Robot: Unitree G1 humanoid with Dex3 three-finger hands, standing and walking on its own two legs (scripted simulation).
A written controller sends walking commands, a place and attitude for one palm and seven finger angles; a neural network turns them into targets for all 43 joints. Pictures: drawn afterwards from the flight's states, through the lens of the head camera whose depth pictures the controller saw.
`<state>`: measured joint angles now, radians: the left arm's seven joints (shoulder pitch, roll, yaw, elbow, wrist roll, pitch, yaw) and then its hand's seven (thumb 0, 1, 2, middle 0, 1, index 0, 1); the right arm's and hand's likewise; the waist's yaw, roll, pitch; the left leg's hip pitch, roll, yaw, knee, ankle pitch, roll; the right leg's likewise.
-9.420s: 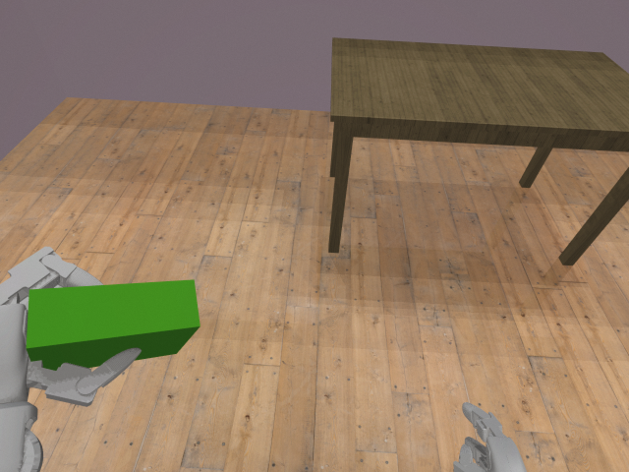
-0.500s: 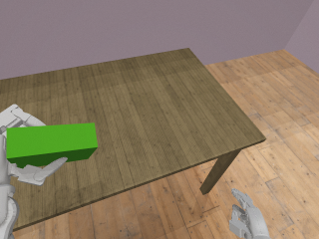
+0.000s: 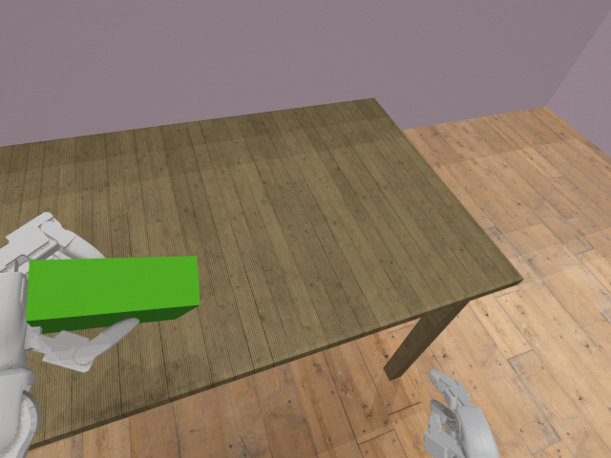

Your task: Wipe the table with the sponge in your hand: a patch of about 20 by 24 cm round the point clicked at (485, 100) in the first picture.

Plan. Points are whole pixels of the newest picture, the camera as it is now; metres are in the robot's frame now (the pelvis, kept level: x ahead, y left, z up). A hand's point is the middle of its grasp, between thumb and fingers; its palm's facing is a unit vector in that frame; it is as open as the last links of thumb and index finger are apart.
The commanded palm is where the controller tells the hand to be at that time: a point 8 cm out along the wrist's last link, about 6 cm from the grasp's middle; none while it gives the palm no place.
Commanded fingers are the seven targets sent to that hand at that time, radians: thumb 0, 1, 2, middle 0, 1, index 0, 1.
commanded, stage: come to a stop and stand still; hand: left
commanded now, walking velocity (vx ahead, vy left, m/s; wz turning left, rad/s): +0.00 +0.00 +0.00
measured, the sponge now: (142, 293) +0.24 +0.20 +0.13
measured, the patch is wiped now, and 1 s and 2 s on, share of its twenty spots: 0.00 0.00 0.00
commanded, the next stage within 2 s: look again from close up in 0.38 s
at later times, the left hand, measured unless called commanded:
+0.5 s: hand (96, 279) +0.24 +0.24 +0.15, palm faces +0.36 -0.86 -0.36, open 9.3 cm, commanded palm +0.18 +0.27 +0.17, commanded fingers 0.00 0.10 1.30 -1.20 -1.60 -1.20 -1.60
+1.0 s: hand (98, 287) +0.23 +0.23 +0.15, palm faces +0.37 -0.86 -0.36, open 9.3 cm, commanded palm +0.17 +0.27 +0.17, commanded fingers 0.00 0.10 1.30 -1.20 -1.60 -1.20 -1.60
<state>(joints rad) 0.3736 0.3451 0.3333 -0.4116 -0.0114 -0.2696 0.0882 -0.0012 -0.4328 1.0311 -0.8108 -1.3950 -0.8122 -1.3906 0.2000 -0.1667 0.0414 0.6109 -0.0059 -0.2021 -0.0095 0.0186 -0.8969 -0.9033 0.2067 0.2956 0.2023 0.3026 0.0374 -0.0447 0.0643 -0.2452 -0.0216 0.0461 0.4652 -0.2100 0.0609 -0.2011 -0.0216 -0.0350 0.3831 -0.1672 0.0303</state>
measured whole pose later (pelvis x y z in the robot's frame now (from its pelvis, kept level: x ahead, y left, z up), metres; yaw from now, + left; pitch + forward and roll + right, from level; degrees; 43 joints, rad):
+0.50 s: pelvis +0.02 -0.01 +0.00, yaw +0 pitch +0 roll -2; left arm 0.43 0.36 0.34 -0.46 -0.04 -0.22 0.10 0.00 -0.43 1.03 -0.81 -1.40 -0.81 -1.39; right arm 0.20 -0.20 0.02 0.59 0.00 -0.14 -0.04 0.02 -0.90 -0.90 0.21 0.30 0.20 0.30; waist 0.02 -0.03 0.05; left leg -0.23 -0.01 0.04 0.45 -0.23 0.05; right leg -0.18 -0.01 -0.04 0.36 -0.18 0.02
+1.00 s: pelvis +0.01 -0.01 +0.00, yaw +0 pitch +0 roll -1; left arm 0.43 0.36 0.33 -0.45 -0.05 -0.20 0.10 0.00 -0.43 1.03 -0.81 -1.40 -0.81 -1.39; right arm 0.20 -0.20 0.02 0.59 0.01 -0.13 -0.04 0.02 -0.90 -0.90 0.21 0.30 0.20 0.30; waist 0.03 -0.02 0.04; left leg -0.22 -0.01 0.04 0.42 -0.21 0.04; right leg -0.18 -0.01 -0.04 0.35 -0.17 0.01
